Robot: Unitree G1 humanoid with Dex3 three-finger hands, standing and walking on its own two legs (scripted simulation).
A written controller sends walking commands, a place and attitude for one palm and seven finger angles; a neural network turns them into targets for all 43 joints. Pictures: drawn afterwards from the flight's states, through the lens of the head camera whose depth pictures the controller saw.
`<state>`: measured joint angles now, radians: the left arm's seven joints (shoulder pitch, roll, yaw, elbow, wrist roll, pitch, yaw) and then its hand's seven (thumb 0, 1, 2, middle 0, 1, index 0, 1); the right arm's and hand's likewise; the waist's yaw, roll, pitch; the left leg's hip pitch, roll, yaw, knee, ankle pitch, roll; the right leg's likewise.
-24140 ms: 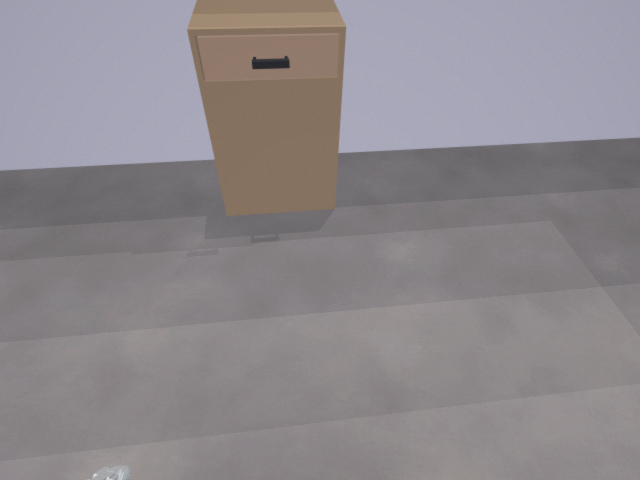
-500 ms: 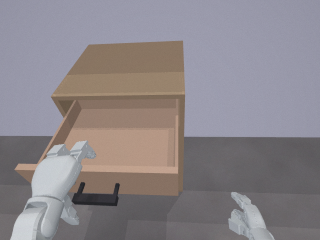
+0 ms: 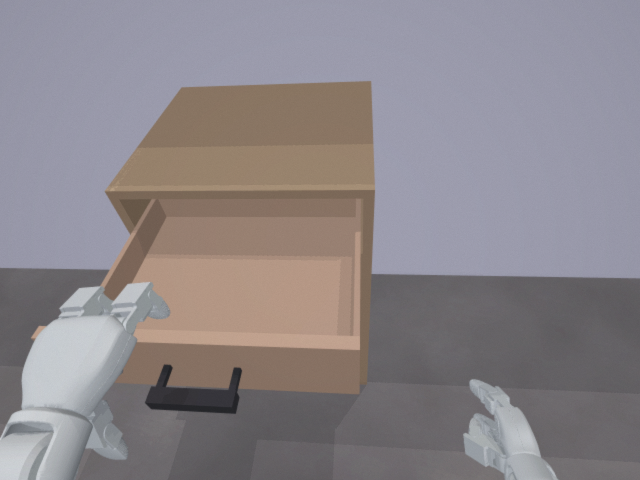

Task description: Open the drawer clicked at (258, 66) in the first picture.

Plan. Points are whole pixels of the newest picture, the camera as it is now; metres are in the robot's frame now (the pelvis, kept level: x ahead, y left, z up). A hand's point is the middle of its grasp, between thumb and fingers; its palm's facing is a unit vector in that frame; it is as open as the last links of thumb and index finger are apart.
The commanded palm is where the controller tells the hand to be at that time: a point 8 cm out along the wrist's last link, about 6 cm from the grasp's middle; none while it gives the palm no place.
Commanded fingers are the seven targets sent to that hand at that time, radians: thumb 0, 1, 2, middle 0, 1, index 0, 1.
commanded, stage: draw the hand back to the body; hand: left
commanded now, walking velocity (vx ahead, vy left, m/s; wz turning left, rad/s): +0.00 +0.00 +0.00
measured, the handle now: (197, 386) +0.24 +0.23 -0.05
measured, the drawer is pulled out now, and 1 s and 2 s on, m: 0.30 0.30 0.30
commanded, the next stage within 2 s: step back with the hand held close in 1.02 s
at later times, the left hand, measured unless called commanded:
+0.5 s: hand (130, 329) +0.20 +0.22 +0.16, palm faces +0.35 -0.84 -0.41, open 11.5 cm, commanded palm +0.15 +0.27 +0.18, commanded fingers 0.00 0.38 0.68 -0.24 -0.64 -0.24 -0.64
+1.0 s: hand (118, 338) +0.19 +0.23 +0.16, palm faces +0.40 -0.82 -0.40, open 7.7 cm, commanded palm +0.15 +0.27 +0.18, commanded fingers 0.00 0.90 0.90 -0.20 -0.30 -0.20 -0.30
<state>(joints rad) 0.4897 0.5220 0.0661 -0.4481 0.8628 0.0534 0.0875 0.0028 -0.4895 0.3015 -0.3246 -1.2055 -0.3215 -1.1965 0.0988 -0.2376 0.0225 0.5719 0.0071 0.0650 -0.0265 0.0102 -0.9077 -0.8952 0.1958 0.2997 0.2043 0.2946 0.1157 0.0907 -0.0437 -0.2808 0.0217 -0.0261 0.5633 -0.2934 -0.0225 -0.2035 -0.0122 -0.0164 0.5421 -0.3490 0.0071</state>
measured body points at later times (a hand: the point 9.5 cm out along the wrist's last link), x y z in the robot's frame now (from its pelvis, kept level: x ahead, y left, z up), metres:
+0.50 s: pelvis +0.02 +0.00 +0.01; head +0.01 -0.03 +0.46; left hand +0.18 +0.27 +0.18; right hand +0.21 -0.22 -0.08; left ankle +0.00 +0.13 -0.73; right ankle -0.04 -0.12 -0.73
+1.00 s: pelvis +0.02 -0.01 +0.01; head +0.00 -0.03 +0.46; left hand +0.17 +0.27 +0.18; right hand +0.23 -0.22 -0.07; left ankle +0.00 +0.13 -0.73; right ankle -0.04 -0.12 -0.73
